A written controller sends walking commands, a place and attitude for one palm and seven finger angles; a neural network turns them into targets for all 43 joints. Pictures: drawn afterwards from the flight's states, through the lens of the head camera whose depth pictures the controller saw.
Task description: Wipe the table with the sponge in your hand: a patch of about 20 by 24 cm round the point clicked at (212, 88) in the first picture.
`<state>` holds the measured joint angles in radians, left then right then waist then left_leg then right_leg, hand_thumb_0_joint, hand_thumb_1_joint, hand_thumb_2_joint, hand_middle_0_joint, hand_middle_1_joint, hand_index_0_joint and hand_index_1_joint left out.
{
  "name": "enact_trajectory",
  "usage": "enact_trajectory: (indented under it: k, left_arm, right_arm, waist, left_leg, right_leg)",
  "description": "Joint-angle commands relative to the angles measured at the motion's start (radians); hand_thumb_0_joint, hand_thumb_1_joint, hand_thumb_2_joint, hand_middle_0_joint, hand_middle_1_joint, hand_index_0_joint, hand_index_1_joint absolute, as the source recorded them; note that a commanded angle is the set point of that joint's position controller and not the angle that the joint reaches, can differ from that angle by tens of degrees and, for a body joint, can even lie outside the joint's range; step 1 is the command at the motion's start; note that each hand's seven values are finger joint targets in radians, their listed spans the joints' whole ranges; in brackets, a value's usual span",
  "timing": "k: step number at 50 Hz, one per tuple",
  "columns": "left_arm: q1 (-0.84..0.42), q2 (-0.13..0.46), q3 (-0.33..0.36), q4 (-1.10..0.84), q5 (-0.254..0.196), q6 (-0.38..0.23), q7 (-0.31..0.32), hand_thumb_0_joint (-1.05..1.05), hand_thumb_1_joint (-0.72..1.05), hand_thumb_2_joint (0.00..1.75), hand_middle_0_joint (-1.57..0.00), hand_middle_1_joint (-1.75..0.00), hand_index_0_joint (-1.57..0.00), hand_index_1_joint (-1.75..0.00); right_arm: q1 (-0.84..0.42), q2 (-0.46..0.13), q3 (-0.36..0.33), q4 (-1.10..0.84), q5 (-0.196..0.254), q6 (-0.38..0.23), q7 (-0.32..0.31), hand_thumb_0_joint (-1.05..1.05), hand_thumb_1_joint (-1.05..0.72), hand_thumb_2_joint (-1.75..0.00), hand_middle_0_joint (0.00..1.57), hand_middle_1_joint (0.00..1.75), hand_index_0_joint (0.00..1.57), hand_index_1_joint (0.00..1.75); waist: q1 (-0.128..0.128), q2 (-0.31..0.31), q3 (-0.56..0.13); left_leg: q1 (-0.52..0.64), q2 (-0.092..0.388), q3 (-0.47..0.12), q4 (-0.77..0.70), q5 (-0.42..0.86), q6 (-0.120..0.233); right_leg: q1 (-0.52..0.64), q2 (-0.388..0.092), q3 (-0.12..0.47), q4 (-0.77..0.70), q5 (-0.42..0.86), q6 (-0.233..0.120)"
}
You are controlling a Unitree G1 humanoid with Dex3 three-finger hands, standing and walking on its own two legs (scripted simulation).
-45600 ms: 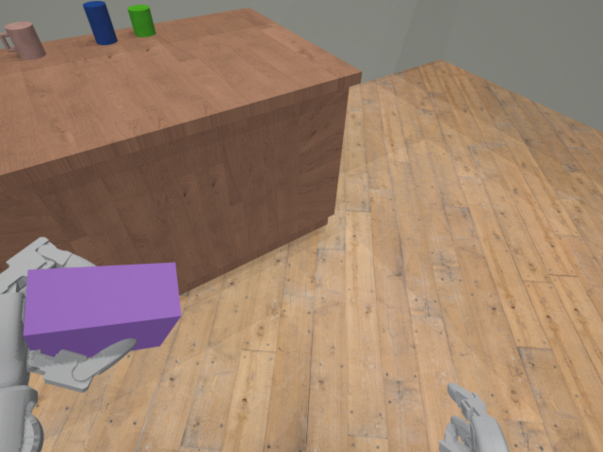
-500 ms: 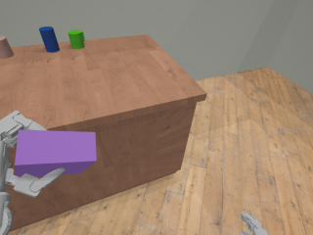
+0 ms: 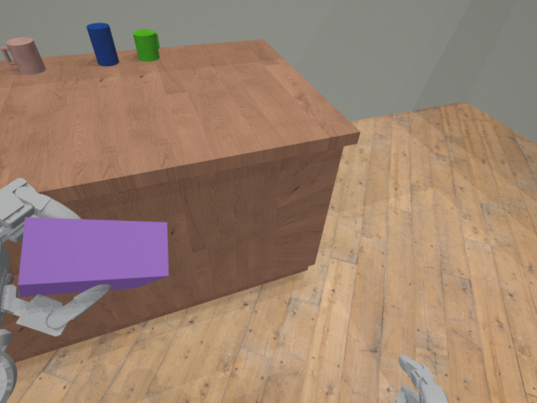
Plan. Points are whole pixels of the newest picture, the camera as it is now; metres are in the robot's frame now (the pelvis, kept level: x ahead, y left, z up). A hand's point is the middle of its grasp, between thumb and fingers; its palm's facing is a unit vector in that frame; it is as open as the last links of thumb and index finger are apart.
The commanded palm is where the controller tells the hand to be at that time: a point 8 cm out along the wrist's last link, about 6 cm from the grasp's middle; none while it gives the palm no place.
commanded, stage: stop stepping back and stand still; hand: left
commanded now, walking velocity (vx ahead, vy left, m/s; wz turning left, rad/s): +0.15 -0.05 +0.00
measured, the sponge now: (113, 259) +0.23 +0.19 +0.18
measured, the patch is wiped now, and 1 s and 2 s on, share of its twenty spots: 1.00 1.00 1.00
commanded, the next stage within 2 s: stand and wait in 0.18 s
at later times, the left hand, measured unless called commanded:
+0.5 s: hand (64, 232) +0.23 +0.23 +0.22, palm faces +0.46 -0.81 -0.37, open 9.9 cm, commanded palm +0.17 +0.27 +0.22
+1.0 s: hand (64, 232) +0.24 +0.24 +0.21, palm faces +0.42 -0.84 -0.35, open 9.9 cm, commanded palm +0.19 +0.28 +0.22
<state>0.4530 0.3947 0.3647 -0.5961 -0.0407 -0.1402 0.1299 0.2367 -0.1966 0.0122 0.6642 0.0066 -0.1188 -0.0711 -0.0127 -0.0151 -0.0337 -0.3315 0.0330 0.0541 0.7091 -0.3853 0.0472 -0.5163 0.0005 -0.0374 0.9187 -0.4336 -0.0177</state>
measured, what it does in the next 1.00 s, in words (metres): steps on the spot: right foot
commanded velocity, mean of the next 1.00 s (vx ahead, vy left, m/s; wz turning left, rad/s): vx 0.01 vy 0.00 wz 0.00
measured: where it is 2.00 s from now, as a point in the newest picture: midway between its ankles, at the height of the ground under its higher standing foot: outside the picture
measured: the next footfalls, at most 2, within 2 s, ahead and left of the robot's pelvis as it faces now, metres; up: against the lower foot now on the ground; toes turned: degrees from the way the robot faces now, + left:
right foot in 0.20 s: +0.08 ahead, -0.13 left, +0.00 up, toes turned -1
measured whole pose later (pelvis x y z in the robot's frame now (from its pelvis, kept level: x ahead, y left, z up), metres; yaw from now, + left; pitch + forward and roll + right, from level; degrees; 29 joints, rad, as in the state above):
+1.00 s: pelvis +0.03 +0.00 +0.02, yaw +0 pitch -1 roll -1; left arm 0.46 0.36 0.33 -0.52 -0.06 -0.13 0.16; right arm 0.16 -0.21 0.02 0.60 0.01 -0.07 -0.06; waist 0.01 0.02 0.00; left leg -0.23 0.01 -0.01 0.49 -0.24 0.01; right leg -0.20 0.00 -0.01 0.42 -0.20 0.01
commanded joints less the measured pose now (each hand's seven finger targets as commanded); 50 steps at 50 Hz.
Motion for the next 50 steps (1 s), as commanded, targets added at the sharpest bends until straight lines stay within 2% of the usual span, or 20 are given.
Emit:
enact_trajectory:
  k: [1,5,7,8,9,10,11,13,15,16,17,18,21,22,24,25,27,31,35,50]
  left_arm:
    - [-0.195,0.190,0.131,-0.034,0.008,-0.045,0.037,0.00,0.10,1.30,-1.20,-1.60,-1.20,-1.60]
    - [-0.127,0.113,0.065,-0.037,-0.011,-0.031,0.020,0.00,0.10,1.30,-1.20,-1.60,-1.20,-1.60]
    - [-0.086,0.122,0.072,-0.076,-0.016,-0.025,0.022,0.00,0.10,1.30,-1.20,-1.60,-1.20,-1.60]
    - [-0.077,0.126,0.067,-0.099,-0.011,-0.026,0.021,0.00,0.10,1.30,-1.20,-1.60,-1.20,-1.60]
    - [-0.080,0.155,0.086,-0.108,-0.008,-0.028,0.019,0.00,0.10,1.30,-1.20,-1.60,-1.20,-1.60]
    - [-0.117,0.192,0.114,-0.153,-0.010,-0.041,0.021,0.00,0.10,1.30,-1.20,-1.60,-1.20,-1.60]
    - [-0.155,0.177,0.107,-0.195,-0.018,-0.058,0.024,0.00,0.10,1.30,-1.20,-1.60,-1.20,-1.60]
    - [-0.161,0.200,0.136,-0.255,-0.028,-0.056,0.031,0.00,0.10,1.30,-1.20,-1.60,-1.20,-1.60]
    - [-0.147,0.172,0.110,-0.275,-0.022,-0.054,0.044,0.00,0.10,1.30,-1.20,-1.60,-1.20,-1.60]
    - [-0.145,0.173,0.119,-0.289,-0.025,-0.063,0.056,0.00,0.10,1.30,-1.20,-1.60,-1.20,-1.60]
    - [-0.149,0.172,0.119,-0.276,-0.018,-0.064,0.069,0.00,0.10,1.30,-1.20,-1.60,-1.20,-1.60]
    - [-0.154,0.170,0.122,-0.220,-0.016,-0.056,0.071,0.00,0.10,1.30,-1.20,-1.60,-1.20,-1.60]
    - [-0.116,0.160,0.118,-0.131,-0.008,-0.047,0.061,0.00,0.10,1.30,-1.20,-1.60,-1.20,-1.60]
    - [-0.086,0.152,0.113,-0.091,-0.008,-0.047,0.051,0.00,0.10,1.30,-1.20,-1.60,-1.20,-1.60]
    - [-0.055,0.124,0.084,-0.060,-0.018,-0.043,0.035,0.00,0.10,1.30,-1.20,-1.60,-1.20,-1.60]
    - [-0.034,0.112,0.072,-0.056,-0.025,-0.037,0.034,0.00,0.10,1.30,-1.20,-1.60,-1.20,-1.60]
    - [-0.080,0.144,0.085,-0.140,-0.023,-0.050,0.038,0.00,0.10,1.30,-1.20,-1.60,-1.20,-1.60]
    - [-0.060,0.163,0.109,-0.183,-0.019,-0.063,0.050,0.00,0.10,1.30,-1.20,-1.60,-1.20,-1.60]
    - [-0.077,0.161,0.106,-0.166,-0.020,-0.060,0.053,0.00,0.10,1.30,-1.20,-1.60,-1.20,-1.60]
    - [-0.076,0.153,0.094,-0.143,-0.022,-0.052,0.051,0.00,0.10,1.30,-1.20,-1.60,-1.20,-1.60]
  right_arm:
    - [-0.078,-0.116,-0.042,-0.123,0.026,-0.077,0.019,0.00,-0.90,-0.90,0.20,0.30,0.20,0.30]
    - [-0.106,-0.136,-0.033,-0.168,0.018,-0.061,0.012,0.00,-0.90,-0.90,0.20,0.30,0.20,0.30]
    - [-0.117,-0.146,-0.035,-0.192,0.011,-0.048,0.010,0.00,-0.90,-0.90,0.20,0.30,0.20,0.30]
    - [-0.118,-0.142,-0.038,-0.196,0.008,-0.043,0.010,0.00,-0.90,-0.90,0.20,0.30,0.20,0.30]
    - [-0.120,-0.130,-0.047,-0.196,0.008,-0.033,0.014,0.00,-0.90,-0.90,0.20,0.30,0.20,0.30]
    - [-0.120,-0.134,-0.047,-0.202,0.011,-0.039,0.019,0.00,-0.90,-0.90,0.20,0.30,0.20,0.30]
    - [-0.109,-0.112,-0.048,-0.173,0.018,-0.045,0.025,0.00,-0.90,-0.90,0.20,0.30,0.20,0.30]
    - [-0.115,-0.134,-0.062,-0.171,0.020,-0.038,0.019,0.00,-0.90,-0.90,0.20,0.30,0.20,0.30]
    - [-0.133,-0.137,-0.053,-0.167,0.003,-0.024,-0.004,0.00,-0.90,-0.90,0.20,0.30,0.20,0.30]
    - [-0.152,-0.167,-0.054,-0.181,-0.005,-0.025,-0.013,0.00,-0.90,-0.90,0.20,0.30,0.20,0.30]
    - [-0.150,-0.151,-0.044,-0.193,0.002,-0.030,-0.011,0.00,-0.90,-0.90,0.20,0.30,0.20,0.30]
    - [-0.138,-0.135,-0.048,-0.183,0.009,-0.038,-0.010,0.00,-0.90,-0.90,0.20,0.30,0.20,0.30]
    - [-0.137,-0.124,-0.038,-0.162,0.012,-0.056,-0.004,0.00,-0.90,-0.90,0.20,0.30,0.20,0.30]
    - [-0.146,-0.127,-0.043,-0.170,0.011,-0.052,0.001,0.00,-0.90,-0.90,0.20,0.30,0.20,0.30]
    - [-0.129,-0.132,-0.058,-0.177,0.013,-0.042,0.017,0.00,-0.90,-0.90,0.20,0.30,0.20,0.30]
    - [-0.130,-0.134,-0.063,-0.178,0.020,-0.035,0.020,0.00,-0.90,-0.90,0.20,0.30,0.20,0.30]
    - [-0.140,-0.126,-0.051,-0.178,0.014,-0.029,0.018,0.00,-0.90,-0.90,0.20,0.30,0.20,0.30]
    - [-0.157,-0.131,-0.043,-0.196,0.005,-0.024,-0.001,0.00,-0.90,-0.90,0.20,0.30,0.20,0.30]
    - [-0.163,-0.137,-0.047,-0.207,0.011,-0.023,-0.006,0.00,-0.90,-0.90,0.20,0.30,0.20,0.30]
    - [-0.172,-0.136,-0.041,-0.220,0.007,0.001,-0.004,0.00,-0.90,-0.90,0.20,0.30,0.20,0.30]
  waist:
    - [-0.015,0.146,0.056]
    - [-0.004,0.226,0.035]
    - [0.020,0.166,-0.032]
    - [0.030,0.026,-0.047]
    - [0.028,-0.191,-0.045]
    - [0.013,-0.176,-0.054]
    - [0.002,-0.130,-0.121]
    - [-0.007,-0.112,-0.062]
    - [-0.033,0.128,-0.032]
    - [-0.008,0.352,-0.017]
    - [0.004,0.398,-0.020]
    - [0.001,0.291,-0.025]
    - [0.016,0.163,-0.040]
    - [0.017,0.056,-0.042]
    - [-0.009,-0.145,-0.029]
    - [-0.008,-0.129,-0.009]
    - [-0.012,-0.041,-0.034]
    - [0.009,0.108,-0.092]
    - [0.014,0.110,-0.112]
    - [0.015,0.097,-0.091]
  left_leg:
    - [0.019,0.300,-0.424,-0.490,-0.240,0.178]
    - [-0.076,0.206,-0.229,-0.444,-0.219,0.084]
    - [-0.129,0.150,-0.161,-0.304,-0.221,0.046]
    - [-0.198,0.081,-0.089,-0.104,-0.166,0.025]
    - [-0.296,0.003,-0.015,0.182,-0.121,-0.010]
    - [-0.309,-0.009,-0.056,0.337,-0.071,-0.023]
    - [-0.233,0.017,-0.097,0.353,-0.065,-0.027]
    - [-0.056,0.079,-0.153,0.148,-0.041,-0.011]
    - [0.172,0.063,-0.137,-0.204,0.045,-0.005]
    - [0.131,0.153,-0.322,-0.385,-0.057,0.028]
    - [0.098,0.231,-0.453,-0.493,-0.128,0.075]
    - [0.048,0.221,-0.436,-0.494,-0.126,0.079]
    - [0.037,0.149,-0.262,-0.308,0.185,0.042]
    - [0.000,0.101,-0.195,-0.217,0.205,0.015]
    - [-0.020,0.007,-0.111,-0.058,0.078,-0.032]
    - [-0.026,0.009,-0.107,-0.017,0.102,-0.036]
    - [0.042,0.025,-0.108,-0.114,0.146,-0.032]
    - [0.122,0.079,-0.177,-0.285,0.343,-0.006]
    - [0.149,0.085,-0.174,-0.291,0.441,-0.011]
    - [0.125,0.060,-0.146,-0.322,0.312,-0.029]
  right_leg:
    - [-0.215,-0.060,0.087,0.297,0.022,0.026]
    - [0.152,-0.020,-0.035,-0.225,0.014,0.020]
    - [0.391,0.023,-0.082,-0.440,0.102,0.011]
    - [0.482,-0.022,-0.015,-0.529,0.150,-0.017]
    - [0.482,-0.200,0.260,-0.651,0.094,-0.097]
    - [0.440,-0.355,0.460,-0.707,0.233,-0.165]
    - [0.390,-0.359,0.431,-0.693,0.177,-0.185]
    - [0.204,-0.337,0.322,-0.630,0.120,-0.168]
    - [0.057,-0.191,0.136,-0.421,0.017,-0.077]
    - [0.053,-0.043,0.031,-0.253,-0.019,-0.015]
    - [0.053,0.026,-0.002,-0.135,-0.040,0.022]
    - [0.101,0.012,0.030,-0.115,-0.035,0.028]
    - [0.272,-0.009,0.021,-0.432,0.147,0.033]
    - [0.338,-0.040,0.073,-0.537,0.277,0.017]
    - [0.275,-0.187,0.278,-0.644,0.171,-0.052]
    - [0.256,-0.231,0.312,-0.667,0.171,-0.084]
    - [0.249,-0.221,0.260,-0.629,0.213,-0.081]
    - [0.316,-0.067,0.089,-0.487,0.348,0.003]
    - [0.353,-0.050,0.066,-0.481,0.417,0.017]
    - [0.356,-0.058,0.087,-0.550,0.373,0.009]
